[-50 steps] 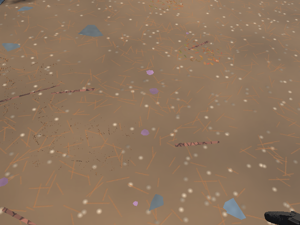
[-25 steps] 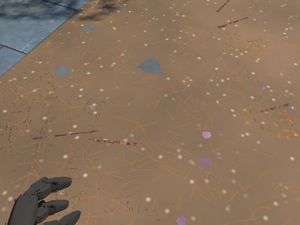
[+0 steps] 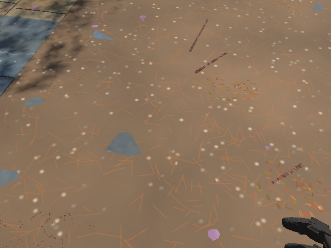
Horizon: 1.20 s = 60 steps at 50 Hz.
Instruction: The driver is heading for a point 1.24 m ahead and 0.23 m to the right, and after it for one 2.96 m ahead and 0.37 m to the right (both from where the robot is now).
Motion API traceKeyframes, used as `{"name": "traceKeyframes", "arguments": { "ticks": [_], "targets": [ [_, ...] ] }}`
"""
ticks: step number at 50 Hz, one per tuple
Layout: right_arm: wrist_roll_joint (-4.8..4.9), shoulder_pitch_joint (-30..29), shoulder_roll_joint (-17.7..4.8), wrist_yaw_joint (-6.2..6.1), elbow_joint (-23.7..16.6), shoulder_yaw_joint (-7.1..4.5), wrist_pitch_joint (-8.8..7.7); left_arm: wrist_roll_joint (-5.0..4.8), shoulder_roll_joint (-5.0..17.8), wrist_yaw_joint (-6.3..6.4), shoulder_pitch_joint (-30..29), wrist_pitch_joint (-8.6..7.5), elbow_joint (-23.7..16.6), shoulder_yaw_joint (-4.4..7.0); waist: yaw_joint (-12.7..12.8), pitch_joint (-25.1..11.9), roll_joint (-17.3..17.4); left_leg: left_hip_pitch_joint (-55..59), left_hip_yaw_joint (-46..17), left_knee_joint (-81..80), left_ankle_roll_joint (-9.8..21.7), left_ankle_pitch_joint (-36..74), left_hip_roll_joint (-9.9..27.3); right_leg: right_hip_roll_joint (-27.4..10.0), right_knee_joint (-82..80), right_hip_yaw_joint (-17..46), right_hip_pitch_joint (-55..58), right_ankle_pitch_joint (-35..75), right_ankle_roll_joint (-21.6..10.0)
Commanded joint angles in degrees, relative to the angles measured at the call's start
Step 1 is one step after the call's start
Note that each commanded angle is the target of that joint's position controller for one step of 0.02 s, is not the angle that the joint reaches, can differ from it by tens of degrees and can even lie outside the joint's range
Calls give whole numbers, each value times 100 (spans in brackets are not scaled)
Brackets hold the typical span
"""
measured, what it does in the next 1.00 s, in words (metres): walks ahead: right foot, then left foot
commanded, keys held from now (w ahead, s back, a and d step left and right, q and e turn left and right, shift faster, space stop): w+e+shift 0.42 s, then w+shift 0.06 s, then w+q+shift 0.52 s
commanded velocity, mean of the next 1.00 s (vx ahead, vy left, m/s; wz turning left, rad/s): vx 1.00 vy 0.00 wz -0.29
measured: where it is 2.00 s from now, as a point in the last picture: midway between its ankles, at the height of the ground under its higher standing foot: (236, 98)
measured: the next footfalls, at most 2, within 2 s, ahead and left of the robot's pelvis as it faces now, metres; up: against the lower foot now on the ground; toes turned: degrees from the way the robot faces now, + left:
right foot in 0.34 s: +0.47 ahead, -0.16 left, +0.00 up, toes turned -24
left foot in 0.82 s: +0.97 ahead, -0.20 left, +0.00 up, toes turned -23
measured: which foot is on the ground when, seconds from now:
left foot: down 0.00-0.34, up 0.36-0.80, down 0.82-1.00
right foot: up 0.00-0.32, down 0.34-0.84, up 0.86-1.00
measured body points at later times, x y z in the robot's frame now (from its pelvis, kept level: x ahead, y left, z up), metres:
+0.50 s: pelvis +0.42 -0.10 +0.00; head +0.44 -0.11 +0.44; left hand +0.62 +0.11 -0.11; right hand +0.46 -0.40 -0.09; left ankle +0.46 +0.09 -0.63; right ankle +0.44 -0.14 -0.73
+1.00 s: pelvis +0.89 -0.21 +0.01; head +0.91 -0.21 +0.46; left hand +1.14 -0.03 -0.07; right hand +0.85 -0.49 -0.11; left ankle +0.93 -0.18 -0.73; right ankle +0.82 -0.37 -0.64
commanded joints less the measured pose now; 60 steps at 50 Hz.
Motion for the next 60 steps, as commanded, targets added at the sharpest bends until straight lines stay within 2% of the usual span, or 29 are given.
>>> {"name": "traceKeyframes", "arguments": {
  "ticks": [1, 4, 7, 11, 13, 15, 16, 17, 18, 19, 20, 21, 22, 24, 25, 30, 35, 38, 40, 41, 42, 43, 44, 45, 46, 48, 50, 55, 60],
  "targets": [
    [-172, 1357, -610, -55, 284, -285, 110, 137, 343, -50, -855, -65, -846, 61, -781, 91, 623, 2531, -2203, -1753, 1108, -676, 1790, -902, 719, -55, -3174, 529, -22],
    [-46, 962, -382, 0, 482, -250, 75, 13, 17, -169, -1067, 144, -1111, -12, -394, 422, 717, 1710, -1067, -2100, 1019, 170, 1703, -1267, 426, -70, -3114, 522, -8],
    [-21, 581, -739, -39, 507, -333, 4, 110, 132, -276, -1289, 141, -1310, -57, -151, 620, 515, 1229, 8, -2465, 955, 957, 1571, -1321, -352, -141, -2968, 1616, 119],
    [-12, 954, -1269, -63, 672, -427, -18, 154, 314, -463, -2145, 45, -1466, -52, -434, 839, -16, 1349, 1156, -2726, 626, 1858, 1224, -864, -2249, -982, -1967, 3050, -113],
    [-38, 1256, -1599, -59, 720, -475, 56, 123, 600, -517, -2243, 18, -1535, 58, -323, 578, 328, 1965, 1391, -2110, 508, 4727, 1248, -308, -2593, -1519, -1336, 2782, -315],
    [-26, 1321, -1936, -95, 681, -544, 209, 25, 1022, -515, -1397, 68, -1420, 261, 331, -34, 877, 2352, 1454, -426, 481, 7433, 1430, 164, -2481, -1785, -294, 1934, -552],
    [-17, 1151, -1983, -103, 562, -556, 247, 24, 1392, -477, -174, 135, -1110, 462, 960, -637, 929, 1763, 1359, 1064, 496, 7756, 1461, 298, -2511, -1669, 1276, 1735, -785],
    [1, 1085, -1667, -104, 526, -459, 190, -16, 1660, -368, 945, 228, -709, 620, 1378, -907, 303, 260, 1321, 3231, 267, 4810, 969, 67, -2926, -959, 3225, 1991, -1062],
    [-202, 1458, -557, -16, 308, -118, -18, 15, 2006, -306, 645, 261, -750, 583, 521, -868, -1940, -1673, 940, 5918, 55, -1966, -251, -683, -3102, 976, 4152, 2449, -1656],
    [69, 1826, -817, 69, -130, -35, -281, 212, 1871, -316, 245, 91, -1175, 482, 190, -2440, -1714, -2841, -595, 6464, 196, -1970, -333, -1813, -4797, 4331, 4950, -1012, -2692],
    [208, 818, -1394, 65, -217, -136, -379, 216, 1460, -309, 298, -7, -1197, 459, 594, -1730, -425, -2903, -728, 5772, 391, -1219, 8, -1702, -5581, 4507, 4176, -1860, -2146],
    [248, 495, -1253, 25, -358, -115, -387, 260, 1434, -323, 33, -126, -1110, 428, 230, -689, 339, -2891, -640, 5084, 394, -910, 139, -1597, -5777, 4191, 3026, -1481, -1942],
    [103, 646, -1102, -37, -172, -67, -326, 293, 1250, -329, -382, -221, -1123, 363, -121, -402, 867, -2387, -695, 4606, 332, -712, 428, -1455, -5665, 3648, 2110, -695, -1819],
    [10, 1176, -1097, -22, 77, -107, -100, 423, 934, -262, -962, -258, -1184, 235, -598, -4, 528, -1599, -707, 3992, 154, -538, 710, -1018, -5682, 2610, 696, 117, -1742],
    [10, 1260, -1026, -16, 156, -103, 0, 369, 711, -231, -1018, -257, -1072, 158, -665, 180, 424, -1501, -554, 3620, 58, -529, 875, -960, -5751, 2088, 301, 416, -1673],
    [-92, -44, -406, 62, -181, 162, 46, 280, 680, -70, -622, -388, -680, 96, -22, 630, 218, -961, 186, 1269, -80, 2560, 850, -393, -6093, 94, -618, 1505, -1171],
    [223, -835, -623, 251, -392, 64, 2, 266, 880, -145, 17, -404, -171, 134, 388, 960, 174, -1508, 258, -231, 326, 2889, 479, -999, -6486, -412, 1395, 2209, -833],
    [242, -339, -884, 390, -409, -99, 8, 473, 1111, -109, -244, -244, -142, 173, -96, 281, -219, -1206, 686, -79, 647, 1982, -75, -1219, -5546, -753, 2710, 5865, -518],
    [295, 1291, -1296, 312, -95, -328, 177, 670, 1286, -45, -597, -102, -235, 221, -996, -681, -664, 218, 890, 516, 909, 1029, -415, -1297, -3558, -932, 2880, 8597, -371],
    [273, 2666, -1505, 245, 232, -435, 274, 633, 1325, 17, -1006, -62, -363, 218, -1758, -1107, -337, 1994, 523, 377, 1040, 1032, -256, -1107, -1588, -1114, 1671, 8217, -189],
    [174, 2898, -1896, 234, 350, -500, 262, 602, 358, -58, -47, -183, -534, -13, -962, -1695, 1837, 4411, -1971, 456, 2072, -724, 791, -96, 1069, -750, -1181, 2087, 261],
    [120, 2857, -1615, 244, 244, -469, 236, 316, 436, -185, -56, -434, -674, -167, -956, -2390, 2013, 5080, -4922, -1238, 2604, -2933, 1573, 474, 1807, 16, -2347, -347, 233],
    [30, 2712, -1247, 199, 232, -414, 215, 118, 884, -223, -865, -582, -835, -58, -1161, -1551, 1242, 4554, -4887, -1760, 2141, -3195, 1491, 124, 1552, 295, -2752, 109, -54],
    [-18, 2401, -1203, 215, 180, -387, 184, 117, 886, -215, -1360, -680, -1021, -98, -977, -896, 385, 3575, -4333, -1833, 1913, -2454, 1341, -120, 933, 290, -2609, 450, -175],
    [-24, 2135, -1163, 253, 160, -371, 150, 254, 757, -175, -1675, -733, -1070, -114, -750, -364, -187, 2657, -3863, -1890, 1881, -1644, 1082, -207, 435, 226, -2388, 508, -183],
    [-18, 1685, -969, 235, 54, -301, 143, 398, 703, -137, -1453, -669, -1010, -80, -264, -21, 19, 1704, -3023, -2012, 1937, -568, 569, -410, -206, 274, -1912, 685, -30],
    [133, 1657, -891, 180, 97, -279, 163, 456, 697, -94, -1426, -572, -1001, -62, -147, 246, 152, 1217, -2650, -2106, 1975, -75, 414, -521, -814, 149, -1938, 709, 223],
    [182, 2021, -980, -37, 387, -308, 237, 488, 267, -112, -2932, -600, -1591, -169, -700, 682, 489, -343, -1954, -2234, 1535, 663, -118, -100, -3284, -381, -907, 2901, 605],
    [242, 2469, -944, -145, 762, -397, 439, 307, 623, -98, -3334, -701, -1849, 91, -854, 343, 746, 869, -2440, -1124, 869, 1874, -196, 353, -4775, -186, -50, 3404, 507]
  ]
}}
Keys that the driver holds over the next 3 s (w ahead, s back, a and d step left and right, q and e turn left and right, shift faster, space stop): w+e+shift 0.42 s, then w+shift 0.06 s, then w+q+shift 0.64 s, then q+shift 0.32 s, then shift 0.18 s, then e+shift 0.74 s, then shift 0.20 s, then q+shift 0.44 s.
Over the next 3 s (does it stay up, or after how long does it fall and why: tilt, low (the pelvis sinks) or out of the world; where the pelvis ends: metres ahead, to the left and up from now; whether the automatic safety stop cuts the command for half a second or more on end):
stays up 1.40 -0.34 0.01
